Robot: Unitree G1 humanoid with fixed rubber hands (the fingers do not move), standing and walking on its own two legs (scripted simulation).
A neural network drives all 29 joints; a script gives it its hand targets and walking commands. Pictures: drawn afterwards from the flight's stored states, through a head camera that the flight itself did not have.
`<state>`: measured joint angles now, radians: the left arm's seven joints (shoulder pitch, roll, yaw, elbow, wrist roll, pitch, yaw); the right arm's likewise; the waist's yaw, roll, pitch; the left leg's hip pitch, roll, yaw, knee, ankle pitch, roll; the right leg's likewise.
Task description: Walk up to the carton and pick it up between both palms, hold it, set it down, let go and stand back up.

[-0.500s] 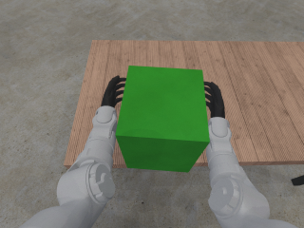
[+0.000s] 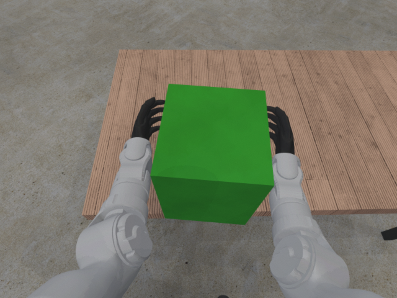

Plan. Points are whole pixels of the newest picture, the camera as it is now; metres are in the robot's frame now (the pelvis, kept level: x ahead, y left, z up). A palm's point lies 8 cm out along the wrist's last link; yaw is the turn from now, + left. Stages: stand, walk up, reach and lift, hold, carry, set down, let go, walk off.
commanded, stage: set down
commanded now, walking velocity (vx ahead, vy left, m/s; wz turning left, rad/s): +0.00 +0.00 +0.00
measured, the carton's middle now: (210, 160) +0.39 -0.01 -0.02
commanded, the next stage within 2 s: none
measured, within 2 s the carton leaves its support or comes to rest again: neither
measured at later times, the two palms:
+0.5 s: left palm (141, 138) +0.43 +0.15 +0.02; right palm (279, 148) +0.40 -0.15 +0.02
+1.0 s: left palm (107, 125) +0.43 +0.21 +0.06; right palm (314, 134) +0.41 -0.21 +0.06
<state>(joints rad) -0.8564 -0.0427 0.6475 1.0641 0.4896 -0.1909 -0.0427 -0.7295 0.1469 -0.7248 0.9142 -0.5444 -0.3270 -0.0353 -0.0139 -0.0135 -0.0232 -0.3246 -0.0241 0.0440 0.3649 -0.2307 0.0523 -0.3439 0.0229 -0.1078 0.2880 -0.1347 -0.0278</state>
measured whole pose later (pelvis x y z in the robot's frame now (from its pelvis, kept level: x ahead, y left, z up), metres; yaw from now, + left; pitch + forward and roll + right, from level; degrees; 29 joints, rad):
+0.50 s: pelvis -0.01 +0.00 -0.01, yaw -2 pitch +17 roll -2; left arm -0.90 0.11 0.40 1.31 0.23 -0.29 0.06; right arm -0.83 0.01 -0.40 1.19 -0.20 -0.31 -0.11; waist -0.02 -0.01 -0.12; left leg -0.52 0.00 0.07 0.49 -0.27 0.05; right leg -0.53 0.04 -0.09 0.37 -0.14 -0.04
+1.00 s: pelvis -0.03 -0.01 -0.03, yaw +0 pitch +22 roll -2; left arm -1.12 0.35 -0.14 1.58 -0.33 -0.32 0.00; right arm -1.02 -0.26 0.00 1.42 0.32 -0.27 -0.06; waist -0.04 0.00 -0.25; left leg -0.76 0.00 0.03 0.71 -0.33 0.03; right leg -0.76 0.02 -0.13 0.61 -0.22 -0.05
